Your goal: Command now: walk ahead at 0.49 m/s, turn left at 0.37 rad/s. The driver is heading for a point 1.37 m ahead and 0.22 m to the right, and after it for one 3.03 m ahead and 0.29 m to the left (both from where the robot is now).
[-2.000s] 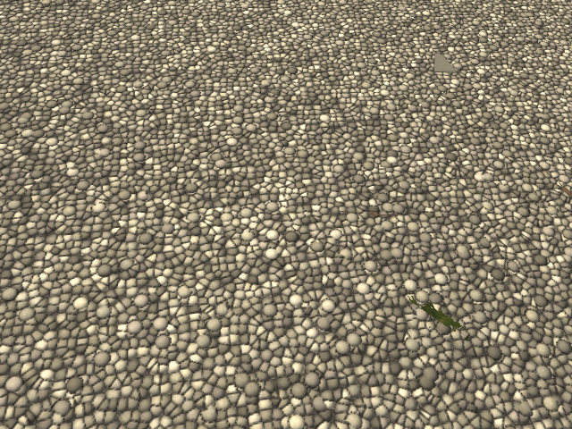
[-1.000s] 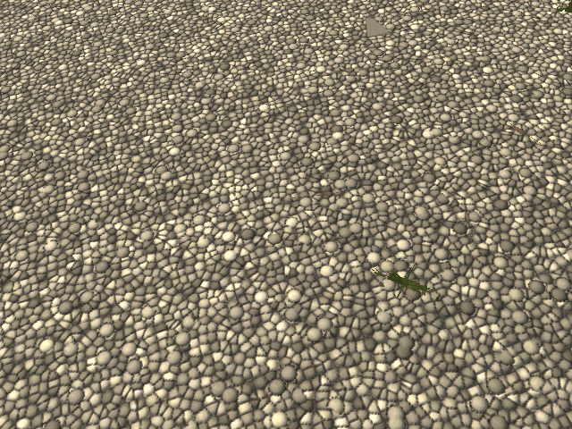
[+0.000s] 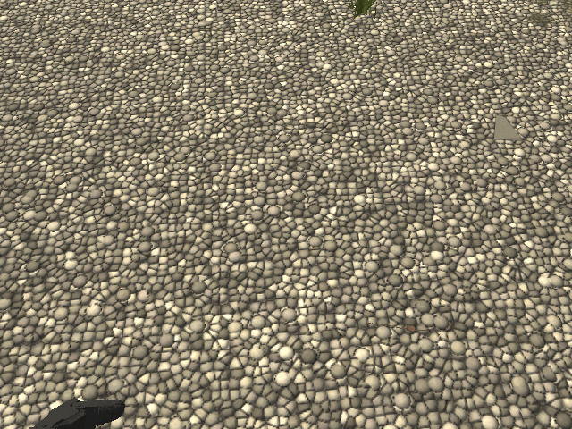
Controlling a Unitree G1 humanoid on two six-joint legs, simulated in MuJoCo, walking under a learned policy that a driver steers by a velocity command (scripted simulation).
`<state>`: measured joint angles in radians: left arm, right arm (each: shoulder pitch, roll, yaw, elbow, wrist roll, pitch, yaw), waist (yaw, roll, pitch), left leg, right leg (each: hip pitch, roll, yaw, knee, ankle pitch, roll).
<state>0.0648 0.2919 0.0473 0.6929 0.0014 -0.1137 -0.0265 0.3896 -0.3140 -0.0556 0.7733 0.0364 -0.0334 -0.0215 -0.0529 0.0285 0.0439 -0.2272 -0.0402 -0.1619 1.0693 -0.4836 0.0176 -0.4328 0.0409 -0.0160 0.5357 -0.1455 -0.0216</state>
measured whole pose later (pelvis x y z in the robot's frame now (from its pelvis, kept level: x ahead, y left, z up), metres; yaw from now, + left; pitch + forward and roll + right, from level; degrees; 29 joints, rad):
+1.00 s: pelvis +0.27 +0.01 +0.02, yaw -21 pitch +2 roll +3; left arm 0.20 0.31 0.06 0.65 0.00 0.03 0.02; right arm 0.09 -0.33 -0.09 0.76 0.00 0.01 -0.04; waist 0.01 0.03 0.05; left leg -0.55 -0.01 -0.03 1.05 -0.37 -0.07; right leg -0.30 0.03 0.06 0.46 -0.19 -0.06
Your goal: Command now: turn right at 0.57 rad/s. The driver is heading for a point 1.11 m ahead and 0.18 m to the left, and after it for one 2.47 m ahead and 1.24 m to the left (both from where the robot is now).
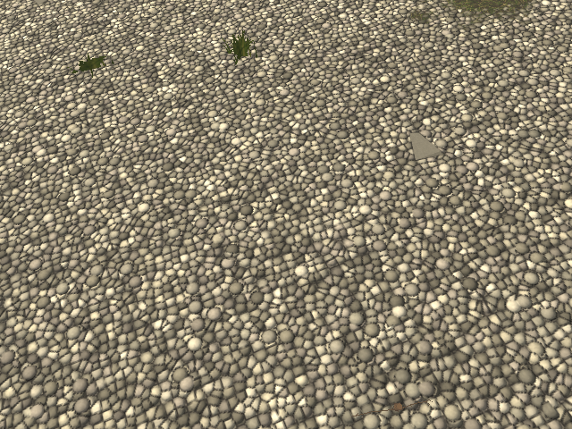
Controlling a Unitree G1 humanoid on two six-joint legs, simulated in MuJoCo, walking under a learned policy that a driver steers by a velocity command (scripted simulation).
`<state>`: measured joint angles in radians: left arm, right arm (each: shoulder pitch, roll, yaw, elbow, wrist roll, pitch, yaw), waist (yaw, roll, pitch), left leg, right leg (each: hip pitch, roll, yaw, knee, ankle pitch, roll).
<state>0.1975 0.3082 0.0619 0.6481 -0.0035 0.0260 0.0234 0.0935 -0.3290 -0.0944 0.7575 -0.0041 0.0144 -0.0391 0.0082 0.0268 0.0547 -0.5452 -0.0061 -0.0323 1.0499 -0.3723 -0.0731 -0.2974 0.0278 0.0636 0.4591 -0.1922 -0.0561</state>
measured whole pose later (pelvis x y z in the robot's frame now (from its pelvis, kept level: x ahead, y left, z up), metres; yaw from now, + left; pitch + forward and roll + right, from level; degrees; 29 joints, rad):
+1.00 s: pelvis +0.08 +0.12 -0.01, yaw +19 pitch +2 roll -1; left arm 0.24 0.32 0.08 0.71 -0.01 -0.08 -0.02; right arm 0.31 -0.27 -0.05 0.70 0.01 -0.04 0.03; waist 0.00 -0.04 -0.01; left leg -0.22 -0.03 0.01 0.50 -0.31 0.06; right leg -0.51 -0.07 -0.01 1.10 -0.34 0.00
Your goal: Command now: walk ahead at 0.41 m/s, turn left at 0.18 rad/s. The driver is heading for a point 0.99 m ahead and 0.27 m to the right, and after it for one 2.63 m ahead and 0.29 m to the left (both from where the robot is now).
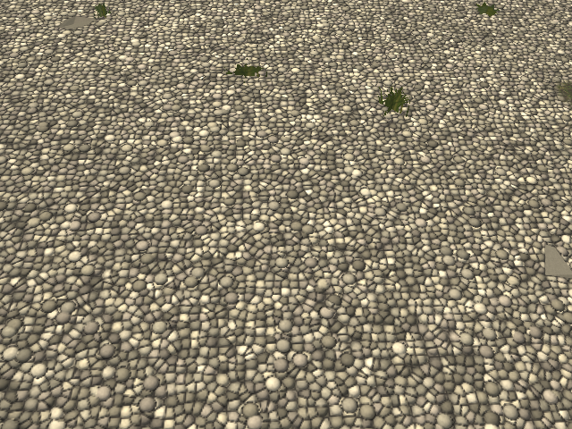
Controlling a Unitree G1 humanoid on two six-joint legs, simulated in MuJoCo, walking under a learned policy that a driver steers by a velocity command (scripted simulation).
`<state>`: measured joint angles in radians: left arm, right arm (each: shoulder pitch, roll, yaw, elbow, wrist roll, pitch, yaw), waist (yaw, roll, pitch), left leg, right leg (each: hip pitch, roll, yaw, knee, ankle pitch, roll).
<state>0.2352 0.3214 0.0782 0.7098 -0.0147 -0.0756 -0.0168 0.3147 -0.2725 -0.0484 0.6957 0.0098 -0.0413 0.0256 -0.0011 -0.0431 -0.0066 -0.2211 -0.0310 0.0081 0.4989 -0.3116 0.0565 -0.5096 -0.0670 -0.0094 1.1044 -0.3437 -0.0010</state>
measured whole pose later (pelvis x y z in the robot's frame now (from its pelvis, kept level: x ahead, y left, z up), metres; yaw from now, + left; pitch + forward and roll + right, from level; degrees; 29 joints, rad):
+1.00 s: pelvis +0.58 -0.02 +0.00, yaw -29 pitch +1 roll +1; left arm 0.27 0.32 0.07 0.67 -0.03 -0.02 0.00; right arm 0.29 -0.26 -0.05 0.69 -0.01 -0.10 0.00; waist -0.03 -0.05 0.02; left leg -0.23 -0.01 0.07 0.42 -0.20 0.02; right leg -0.56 -0.04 0.06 1.19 -0.30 0.01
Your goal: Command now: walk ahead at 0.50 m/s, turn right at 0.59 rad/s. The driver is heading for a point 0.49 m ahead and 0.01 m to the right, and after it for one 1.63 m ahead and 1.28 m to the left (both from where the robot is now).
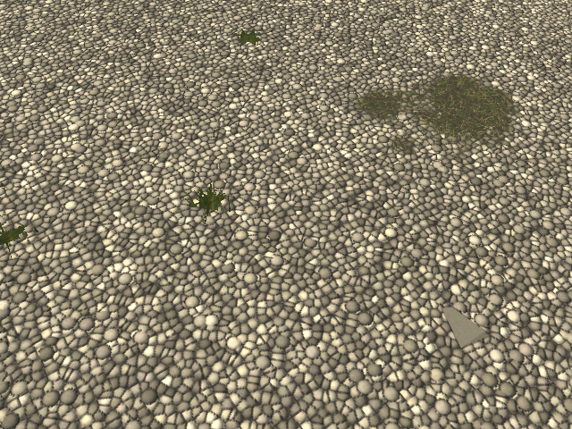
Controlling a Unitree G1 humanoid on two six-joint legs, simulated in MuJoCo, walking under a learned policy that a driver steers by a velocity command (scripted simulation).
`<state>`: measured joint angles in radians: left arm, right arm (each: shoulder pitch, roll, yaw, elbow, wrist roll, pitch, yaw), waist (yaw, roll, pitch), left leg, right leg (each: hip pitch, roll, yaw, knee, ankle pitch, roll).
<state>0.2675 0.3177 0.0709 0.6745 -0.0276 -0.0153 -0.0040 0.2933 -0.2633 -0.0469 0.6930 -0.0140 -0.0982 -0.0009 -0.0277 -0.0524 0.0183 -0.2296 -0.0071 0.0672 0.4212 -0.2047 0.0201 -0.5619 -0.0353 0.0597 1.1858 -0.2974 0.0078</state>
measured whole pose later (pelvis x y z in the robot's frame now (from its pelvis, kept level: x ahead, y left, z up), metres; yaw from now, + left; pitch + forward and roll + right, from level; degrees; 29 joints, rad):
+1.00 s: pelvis +0.56 -0.05 -0.01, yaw +3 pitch +1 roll +0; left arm 0.24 0.29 0.04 0.77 -0.01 -0.10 0.00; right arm 0.21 -0.30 -0.07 0.67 0.01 -0.06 0.04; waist -0.01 0.00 0.06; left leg -0.39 -0.10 0.01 0.54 -0.17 0.09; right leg -0.36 -0.02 0.03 1.23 -0.41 -0.01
